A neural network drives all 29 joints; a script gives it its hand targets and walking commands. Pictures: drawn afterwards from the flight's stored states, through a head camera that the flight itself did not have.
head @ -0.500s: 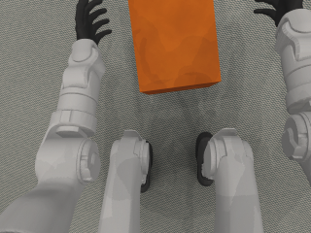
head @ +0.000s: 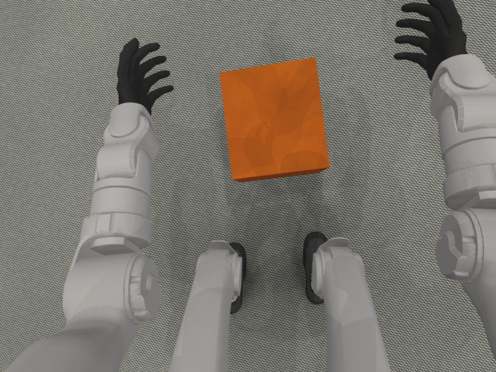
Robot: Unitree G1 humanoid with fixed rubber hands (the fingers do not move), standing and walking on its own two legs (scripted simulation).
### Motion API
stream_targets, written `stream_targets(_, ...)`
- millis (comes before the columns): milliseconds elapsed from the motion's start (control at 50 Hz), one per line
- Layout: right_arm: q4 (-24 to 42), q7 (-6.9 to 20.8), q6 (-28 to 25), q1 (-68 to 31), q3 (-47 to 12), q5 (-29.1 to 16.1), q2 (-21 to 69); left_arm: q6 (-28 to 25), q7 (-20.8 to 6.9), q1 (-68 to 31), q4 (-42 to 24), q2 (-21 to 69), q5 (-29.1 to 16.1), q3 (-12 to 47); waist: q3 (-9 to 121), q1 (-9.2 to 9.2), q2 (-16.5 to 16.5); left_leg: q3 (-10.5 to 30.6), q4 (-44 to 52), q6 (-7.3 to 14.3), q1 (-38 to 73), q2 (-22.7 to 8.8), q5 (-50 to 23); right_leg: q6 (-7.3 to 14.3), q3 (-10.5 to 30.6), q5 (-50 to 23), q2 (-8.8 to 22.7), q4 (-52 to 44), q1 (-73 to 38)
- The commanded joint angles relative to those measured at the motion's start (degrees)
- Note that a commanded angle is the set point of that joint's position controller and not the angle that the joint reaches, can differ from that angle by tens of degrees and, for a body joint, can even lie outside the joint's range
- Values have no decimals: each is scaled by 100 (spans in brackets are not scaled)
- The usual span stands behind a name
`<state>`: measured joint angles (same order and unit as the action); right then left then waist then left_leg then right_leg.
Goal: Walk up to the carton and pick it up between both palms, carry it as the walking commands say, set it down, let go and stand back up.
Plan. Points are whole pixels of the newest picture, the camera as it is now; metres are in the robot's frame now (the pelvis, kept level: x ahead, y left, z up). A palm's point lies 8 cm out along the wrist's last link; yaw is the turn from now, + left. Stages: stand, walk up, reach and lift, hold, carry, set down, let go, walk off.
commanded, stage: set down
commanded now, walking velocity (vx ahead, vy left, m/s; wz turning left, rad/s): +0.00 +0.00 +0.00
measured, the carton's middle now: (274, 127) +0.53 -0.01 -0.48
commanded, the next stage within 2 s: let go in 0.34 s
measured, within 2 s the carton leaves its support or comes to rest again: neither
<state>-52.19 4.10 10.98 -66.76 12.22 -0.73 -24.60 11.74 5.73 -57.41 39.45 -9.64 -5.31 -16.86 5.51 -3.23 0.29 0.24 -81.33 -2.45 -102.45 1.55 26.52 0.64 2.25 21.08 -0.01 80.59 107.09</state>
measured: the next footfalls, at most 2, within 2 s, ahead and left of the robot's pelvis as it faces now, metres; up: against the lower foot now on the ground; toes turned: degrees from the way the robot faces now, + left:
none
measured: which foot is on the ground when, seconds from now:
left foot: down 0.00-1.00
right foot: down 0.00-1.00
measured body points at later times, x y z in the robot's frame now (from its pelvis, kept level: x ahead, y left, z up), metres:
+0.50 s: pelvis +0.03 +0.00 +0.09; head +0.32 -0.02 +0.44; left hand +0.49 +0.19 -0.02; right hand +0.52 -0.23 -0.02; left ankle +0.07 +0.14 -0.54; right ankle +0.10 -0.11 -0.54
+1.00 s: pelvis +0.09 +0.01 +0.18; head +0.21 -0.01 +0.61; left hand +0.34 +0.23 +0.09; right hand +0.34 -0.22 +0.08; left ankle +0.07 +0.13 -0.54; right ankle +0.10 -0.11 -0.54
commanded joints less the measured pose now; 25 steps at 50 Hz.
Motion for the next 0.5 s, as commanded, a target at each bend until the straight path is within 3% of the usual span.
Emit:
stream_targets(0,656,53,-141,-1326,154,66,-682,-143,-73,-972,-670,-617,68,-119,5773,-26,709,-643,1213,-118,1775,373,-1562,-102,-85,-1961,-305,-913,-5413)
stream_targets(180,730,193,-242,-904,353,338,-437,-263,-240,-526,-720,-415,343,-339,5295,-79,687,-559,2350,-67,2759,338,-1940,-110,61,-2101,-287,-2039,-6175)
stream_targets(320,246,285,-357,-769,662,721,-165,-376,-339,-423,-362,-54,837,-600,4305,-68,604,-460,2742,-79,3075,280,-1817,-62,-42,-1802,-266,-2500,-5747)
stream_targets(400,485,171,-379,-452,728,893,-109,-423,-371,-178,-528,-207,1059,-649,4905,-66,599,-507,2796,-138,3447,306,-2076,-93,-82,-2449,-268,-2517,-6467)
stream_targets(480,1264,-84,-353,791,686,969,119,-470,-530,895,-1008,-407,1125,-324,6041,12,518,-560,2877,-158,4143,357,-2893,-145,-83,-3761,-271,-2487,-7782)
